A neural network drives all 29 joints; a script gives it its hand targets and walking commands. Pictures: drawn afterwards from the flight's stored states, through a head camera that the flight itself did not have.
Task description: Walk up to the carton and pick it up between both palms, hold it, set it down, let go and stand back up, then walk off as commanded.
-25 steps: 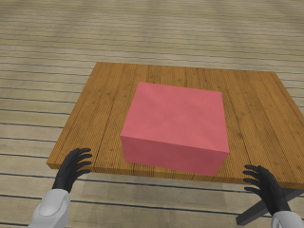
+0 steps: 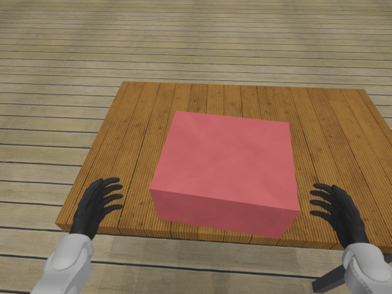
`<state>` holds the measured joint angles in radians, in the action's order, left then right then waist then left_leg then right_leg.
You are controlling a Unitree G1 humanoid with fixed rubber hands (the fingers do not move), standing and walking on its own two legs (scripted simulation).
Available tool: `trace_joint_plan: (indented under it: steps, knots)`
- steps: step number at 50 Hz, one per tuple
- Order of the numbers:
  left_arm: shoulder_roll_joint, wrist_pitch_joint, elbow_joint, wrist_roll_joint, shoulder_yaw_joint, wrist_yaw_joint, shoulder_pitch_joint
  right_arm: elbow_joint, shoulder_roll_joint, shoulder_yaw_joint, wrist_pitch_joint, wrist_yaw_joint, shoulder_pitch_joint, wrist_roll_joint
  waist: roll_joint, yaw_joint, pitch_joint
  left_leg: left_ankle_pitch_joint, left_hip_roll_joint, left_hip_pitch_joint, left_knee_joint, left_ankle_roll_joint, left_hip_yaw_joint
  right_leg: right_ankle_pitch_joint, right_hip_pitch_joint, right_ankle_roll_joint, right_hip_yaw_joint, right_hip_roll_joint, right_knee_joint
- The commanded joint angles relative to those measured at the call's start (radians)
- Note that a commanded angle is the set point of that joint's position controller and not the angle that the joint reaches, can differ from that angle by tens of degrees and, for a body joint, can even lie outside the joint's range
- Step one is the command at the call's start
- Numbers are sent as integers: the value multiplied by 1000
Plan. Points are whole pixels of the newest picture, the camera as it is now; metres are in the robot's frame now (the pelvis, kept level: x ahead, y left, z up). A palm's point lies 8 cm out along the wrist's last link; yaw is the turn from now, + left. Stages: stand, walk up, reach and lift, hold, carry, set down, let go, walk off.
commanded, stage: reach and lift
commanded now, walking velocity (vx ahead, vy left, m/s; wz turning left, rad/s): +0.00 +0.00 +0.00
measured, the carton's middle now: (224, 170) +0.39 -0.03 +0.00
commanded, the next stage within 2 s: none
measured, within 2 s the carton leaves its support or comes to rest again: neither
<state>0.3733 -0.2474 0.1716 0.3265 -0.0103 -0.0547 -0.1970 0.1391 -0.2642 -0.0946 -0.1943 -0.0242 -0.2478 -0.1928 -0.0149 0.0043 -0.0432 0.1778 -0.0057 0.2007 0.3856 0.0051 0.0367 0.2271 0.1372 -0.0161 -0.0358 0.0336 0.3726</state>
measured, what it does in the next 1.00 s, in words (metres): stands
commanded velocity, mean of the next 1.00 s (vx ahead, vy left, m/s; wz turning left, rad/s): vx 0.00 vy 0.00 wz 0.00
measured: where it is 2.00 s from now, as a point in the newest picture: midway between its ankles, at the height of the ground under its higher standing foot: outside the picture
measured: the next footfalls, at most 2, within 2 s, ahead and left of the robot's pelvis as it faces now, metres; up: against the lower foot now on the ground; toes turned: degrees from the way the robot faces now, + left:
none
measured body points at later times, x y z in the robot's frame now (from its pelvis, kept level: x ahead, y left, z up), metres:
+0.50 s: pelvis +0.00 +0.00 +0.00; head +0.01 +0.00 +0.45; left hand +0.32 +0.22 +0.09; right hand +0.30 -0.23 +0.09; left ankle +0.02 +0.12 -0.75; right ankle -0.02 -0.11 -0.75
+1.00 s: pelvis +0.00 +0.00 +0.00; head +0.01 +0.00 +0.45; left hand +0.39 +0.22 +0.13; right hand +0.37 -0.24 +0.11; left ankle +0.02 +0.12 -0.75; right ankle -0.02 -0.11 -0.75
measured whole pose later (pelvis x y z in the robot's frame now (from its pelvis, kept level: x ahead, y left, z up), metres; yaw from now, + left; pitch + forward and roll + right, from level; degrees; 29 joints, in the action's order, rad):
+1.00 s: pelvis +0.00 +0.00 +0.00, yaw +0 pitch +0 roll +0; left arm 0.37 -0.43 -0.40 0.28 -0.01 -0.02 0.56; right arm -0.39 -0.31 -0.13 -0.31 -0.07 0.44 -0.23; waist -0.01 0.00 -0.03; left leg 0.18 -0.01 0.20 0.38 0.01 0.04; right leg 0.23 0.14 -0.01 -0.04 0.03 0.37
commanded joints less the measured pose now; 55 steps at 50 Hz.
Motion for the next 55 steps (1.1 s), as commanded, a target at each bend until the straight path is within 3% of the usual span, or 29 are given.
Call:
trace_joint_plan:
  steps: [1, 6, 10, 12, 15, 16, 17, 19, 24, 27, 28, 29, 30, 31, 32, 33, 36, 37, 41, 43, 44, 47, 48, 50, 51, 52, 53, 54, 55]
  knots:
    - [199, 1, 200, -20, -147, 43, 295, 212, -174, -75, 19, -54, 151, -152, 92, -17, 311, -307, -4, -242, -34, 37, -49, -396, -60, 36, -42, -25, -60]
    - [214, -47, 198, -17, -190, 37, 415, 195, -215, -91, -8, -70, 279, -156, 118, -12, 296, -326, -12, -234, -32, 47, -58, -392, -35, 30, -32, -18, -49]
    - [246, -68, 215, 18, -177, 32, 513, 252, -249, -116, -21, -73, 383, -159, 72, -25, 334, -298, -2, -215, -34, 35, -56, -390, -23, 35, -32, -13, -34]
    - [229, -83, 165, -16, -175, 31, 551, 144, -251, -102, -42, -63, 407, -154, 122, -29, 322, -262, 2, -217, -42, 39, -50, -340, 6, 24, -29, -13, -43]
    - [244, -111, 129, -14, -204, 39, 589, 163, -260, -107, -51, -67, 456, -170, 73, -26, 329, -250, 0, -216, -50, 20, -48, -368, -35, 32, -39, -19, -53]
    - [235, -120, 119, 2, -191, 33, 680, 133, -269, -128, -57, -63, 526, -162, 118, -40, 349, -210, 3, -199, -47, 24, -58, -330, -4, 29, -35, -20, -35]
    - [246, -141, 77, -8, -210, 37, 633, 112, -286, -129, -62, -73, 500, -156, 65, -30, 329, -230, 0, -176, -48, 15, -56, -374, -42, 29, -31, -20, -39]
    - [245, -156, -6, -26, -212, 48, 704, -11, -295, -134, -92, -73, 546, -156, 76, -52, 303, -206, 9, -196, -59, 22, -48, -334, -23, 25, -24, -17, -48]
    - [263, -178, -17, -58, -220, 50, 803, -19, -311, -120, -95, -75, 644, -153, 73, -50, 367, -239, 10, -203, -51, 16, -43, -393, -62, 24, -24, -10, -38]
    - [256, -170, -5, -44, -217, 31, 908, -56, -343, -138, -81, -49, 752, -182, 77, -37, 425, -274, 17, -194, -43, 19, -41, -393, -34, 23, -10, 2, -17]
    - [271, -162, -4, -49, -211, 35, 938, -80, -332, -133, -78, -51, 735, -179, 105, -65, 428, -262, 6, -215, -37, 23, -49, -396, -24, 30, -19, -11, -31]
    - [265, -169, -98, -44, -218, 43, 943, -131, -335, -153, -90, -59, 760, -161, 64, -78, 391, -249, 5, -180, -39, 17, -41, -422, -40, 26, -20, -10, -30]
    - [268, -156, -1, -36, -207, 30, 971, -90, -350, -134, -77, -51, 804, -173, 84, -57, 455, -298, 10, -179, -34, 18, -46, -473, -46, 30, -16, -1, -1]
    - [261, -159, -125, -46, -226, 37, 1004, -192, -352, -136, -85, -43, 821, -175, 44, -68, 407, -258, 6, -153, -40, 11, -42, -425, -72, 26, -17, -11, -20]
    - [291, -164, -137, -42, -218, 36, 1062, -170, -352, -122, -80, -45, 873, -180, 78, -59, 426, -248, 0, -151, -37, 13, -43, -414, -45, 32, -17, -10, -13]
    - [290, -160, -98, -36, -187, 35, 1085, -149, -344, -125, -82, -47, 883, -187, 76, -89, 469, -251, 1, -163, -27, 18, -44, -433, -72, 28, -11, -12, -11]
    - [314, -136, -259, -32, -231, 43, 1175, -196, -348, -114, -70, -41, 988, -175, 8, -65, 495, -176, -11, -71, -43, -13, -46, -455, -101, 49, -30, -28, 5]
    - [320, -126, -221, -31, -214, 33, 1189, -180, -345, -101, -66, -42, 994, -194, 35, -60, 518, -180, -9, -71, -47, -10, -48, -483, -129, 55, -32, -33, 14]
    - [316, -138, -373, -47, -216, 44, 1278, -321, -383, -129, -72, -43, 1080, -153, 26, -83, 508, -201, -2, -68, -41, -2, -35, -515, -132, 42, -19, -23, 21]
    - [299, -124, -355, -55, -212, 46, 1282, -312, -360, -79, -65, -40, 1095, -187, 41, -63, 554, -251, -6, -89, -26, -1, -34, -550, -127, 47, -23, -18, 26]
    - [325, -126, -383, -58, -201, 48, 1335, -404, -379, -115, -76, -40, 1115, -175, 78, -96, 513, -200, -9, -88, -31, 3, -36, -499, -96, 48, -14, -23, 12]
    - [276, -118, -408, -71, -165, 51, 1278, -430, -395, -165, -45, -49, 1093, -139, 61, -147, 567, -298, 3, -178, -1, 21, -21, -553, -69, 41, 13, 0, 3]
    - [289, -100, -496, -59, -181, 54, 1335, -418, -371, -124, -37, -47, 1169, -136, 13, -115, 533, -245, -6, -90, -12, 1, -23, -565, -101, 58, 1, -15, 17]
    - [321, -87, -572, -51, -178, 60, 1446, -543, -384, -115, -45, -39, 1243, -145, 40, -108, 536, -233, -5, -69, -10, 6, -32, -515, -79, 57, 10, -10, 27]
    - [337, -95, -532, -33, -159, 61, 1474, -474, -387, -121, -37, -44, 1273, -148, 51, -112, 602, -229, -9, -68, -2, 7, -30, -538, -112, 50, 2, -18, 28]
    - [341, -76, -545, -44, -160, 61, 1476, -520, -357, -127, -37, -49, 1250, -127, 63, -130, 575, -233, -12, -65, -2, 7, -32, -536, -107, 55, 4, -19, 23]
    - [325, -76, -552, -45, -151, 55, 1453, -519, -371, -101, -30, -36, 1264, -146, 45, -112, 580, -248, -6, -83, -9, 10, -29, -546, -98, 56, 18, -7, 26]
    - [341, -57, -547, -33, -141, 42, 1538, -547, -384, -124, -32, -33, 1335, -145, 84, -116, 645, -231, 2, -76, 4, 12, -17, -487, -66, 43, 19, -6, 32]
    - [355, -43, -498, -34, -167, 45, 1453, -431, -371, -96, -7, -39, 1249, -147, 29, -104, 700, -325, -8, -104, 29, 11, -31, -605, -114, 58, 21, -4, 36]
